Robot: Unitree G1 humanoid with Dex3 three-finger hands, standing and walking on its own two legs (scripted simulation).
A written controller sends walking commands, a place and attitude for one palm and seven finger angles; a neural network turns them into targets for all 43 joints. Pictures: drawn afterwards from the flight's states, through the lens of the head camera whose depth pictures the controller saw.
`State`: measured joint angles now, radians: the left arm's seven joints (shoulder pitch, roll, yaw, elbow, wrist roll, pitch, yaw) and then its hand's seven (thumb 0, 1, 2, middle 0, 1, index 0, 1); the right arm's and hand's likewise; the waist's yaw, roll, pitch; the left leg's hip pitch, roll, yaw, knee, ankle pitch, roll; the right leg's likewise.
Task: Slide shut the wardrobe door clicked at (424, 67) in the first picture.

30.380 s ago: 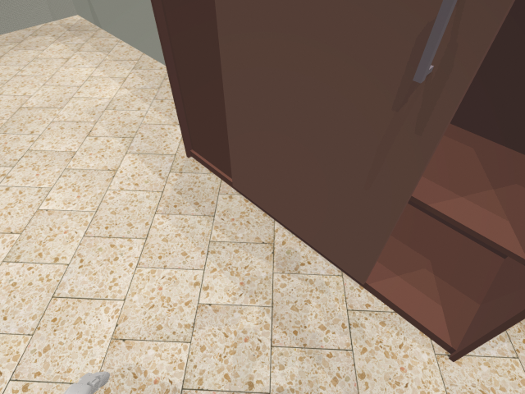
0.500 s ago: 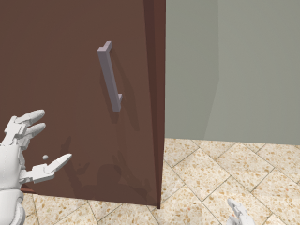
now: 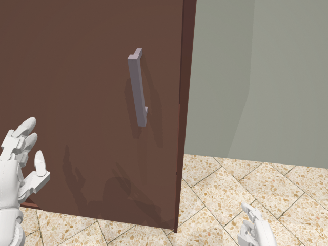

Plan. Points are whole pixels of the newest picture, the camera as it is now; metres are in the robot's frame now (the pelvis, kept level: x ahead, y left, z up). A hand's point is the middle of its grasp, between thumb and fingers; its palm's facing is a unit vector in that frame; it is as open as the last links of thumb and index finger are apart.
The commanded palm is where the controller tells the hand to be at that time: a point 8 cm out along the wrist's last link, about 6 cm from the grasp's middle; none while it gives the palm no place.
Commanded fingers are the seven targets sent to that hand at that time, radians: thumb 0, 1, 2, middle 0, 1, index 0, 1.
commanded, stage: draw the hand back to the body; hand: left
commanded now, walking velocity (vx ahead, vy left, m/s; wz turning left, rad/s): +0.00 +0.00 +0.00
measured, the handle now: (140, 90) +0.37 +0.11 +0.23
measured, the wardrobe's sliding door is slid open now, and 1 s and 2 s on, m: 0.00 0.00 0.00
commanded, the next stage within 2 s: step back with the hand held close in 0.12 s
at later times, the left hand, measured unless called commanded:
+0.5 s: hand (44, 175) +0.18 +0.26 +0.16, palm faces +0.36 -0.79 -0.49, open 7.4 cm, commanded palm +0.12 +0.30 +0.17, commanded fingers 0.00 0.90 0.90 -0.20 -0.30 -0.20 -0.30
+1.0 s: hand (18, 210) +0.12 +0.27 +0.15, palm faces +0.39 -0.80 -0.45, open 7.4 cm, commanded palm +0.06 +0.31 +0.17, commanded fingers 0.00 0.90 0.90 -0.20 -0.30 -0.20 -0.30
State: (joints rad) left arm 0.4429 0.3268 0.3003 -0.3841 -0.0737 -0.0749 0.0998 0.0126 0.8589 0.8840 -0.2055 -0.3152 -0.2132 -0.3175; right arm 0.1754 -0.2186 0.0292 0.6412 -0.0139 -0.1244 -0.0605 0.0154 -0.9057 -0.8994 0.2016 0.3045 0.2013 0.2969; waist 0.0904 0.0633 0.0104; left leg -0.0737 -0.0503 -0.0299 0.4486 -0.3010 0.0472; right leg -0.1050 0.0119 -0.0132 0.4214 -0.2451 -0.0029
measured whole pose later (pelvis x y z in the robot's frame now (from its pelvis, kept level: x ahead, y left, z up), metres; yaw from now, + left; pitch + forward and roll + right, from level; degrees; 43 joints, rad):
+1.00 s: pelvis -0.09 +0.01 -0.01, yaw -1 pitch +1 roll -2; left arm 0.54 0.40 0.40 -0.49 -0.02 -0.24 0.15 0.01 0.89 0.90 -0.21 -0.30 -0.22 -0.30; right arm 0.21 -0.23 -0.01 0.60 -0.01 -0.06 -0.08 0.01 -0.91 -0.90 0.20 0.30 0.20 0.30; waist 0.00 0.01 0.01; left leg -0.40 -0.04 -0.01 0.61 -0.23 0.06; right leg -0.39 0.02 -0.02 0.50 -0.17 0.01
